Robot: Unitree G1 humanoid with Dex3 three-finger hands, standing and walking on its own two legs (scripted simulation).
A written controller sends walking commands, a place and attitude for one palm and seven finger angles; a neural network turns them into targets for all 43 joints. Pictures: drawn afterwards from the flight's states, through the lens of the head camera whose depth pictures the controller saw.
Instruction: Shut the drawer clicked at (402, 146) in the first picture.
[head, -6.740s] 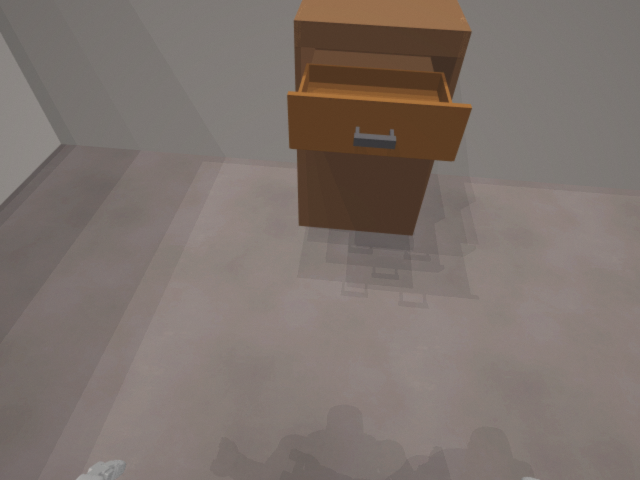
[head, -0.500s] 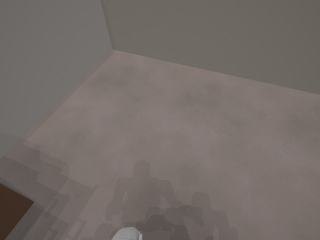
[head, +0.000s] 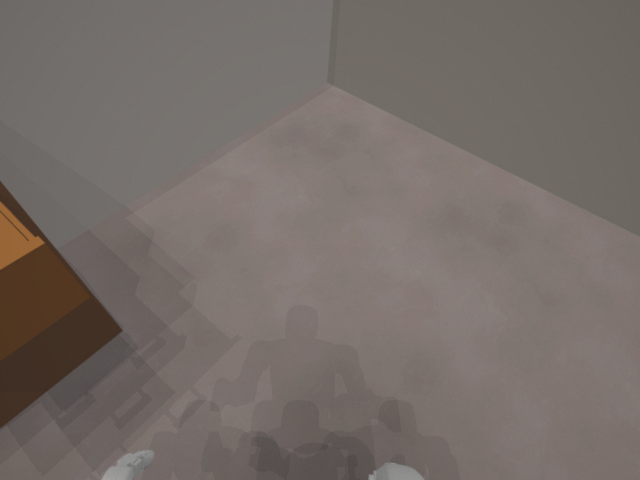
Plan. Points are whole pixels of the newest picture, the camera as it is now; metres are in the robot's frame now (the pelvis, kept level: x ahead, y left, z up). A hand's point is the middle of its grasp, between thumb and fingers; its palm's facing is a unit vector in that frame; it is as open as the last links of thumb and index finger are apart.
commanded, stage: turn to face it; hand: left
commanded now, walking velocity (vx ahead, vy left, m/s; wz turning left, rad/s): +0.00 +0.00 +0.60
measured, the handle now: out of the picture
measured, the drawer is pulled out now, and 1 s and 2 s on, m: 0.30 0.30 0.30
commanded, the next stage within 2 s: take the last steps up to it in 1.36 s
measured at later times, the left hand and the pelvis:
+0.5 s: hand out of the picture +0.01 +0.16 -0.15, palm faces +0.33 -0.90 -0.29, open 7.4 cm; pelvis +0.00 -0.05 +0.00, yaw +19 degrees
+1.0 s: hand out of the picture -0.07 +0.23 -0.16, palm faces +0.63 -0.74 -0.24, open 7.4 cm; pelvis -0.02 +0.00 +0.00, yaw +36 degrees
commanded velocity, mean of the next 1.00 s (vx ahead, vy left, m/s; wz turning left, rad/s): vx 0.00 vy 0.00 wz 0.59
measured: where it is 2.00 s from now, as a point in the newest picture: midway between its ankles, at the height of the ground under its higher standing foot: outside the picture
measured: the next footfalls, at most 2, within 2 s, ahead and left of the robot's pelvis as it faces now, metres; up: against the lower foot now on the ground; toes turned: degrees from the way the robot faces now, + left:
right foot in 0.18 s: +0.05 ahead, -0.14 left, +0.00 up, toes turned +6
left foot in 0.68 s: -0.02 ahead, +0.10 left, +0.00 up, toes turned +32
